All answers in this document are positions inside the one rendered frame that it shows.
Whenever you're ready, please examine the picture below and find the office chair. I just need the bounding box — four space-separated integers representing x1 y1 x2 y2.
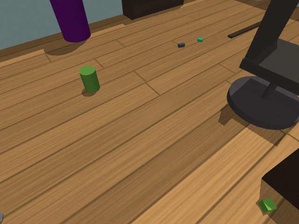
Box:
227 0 299 130

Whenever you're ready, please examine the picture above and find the bookshelf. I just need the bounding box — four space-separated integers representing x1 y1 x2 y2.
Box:
121 0 184 20

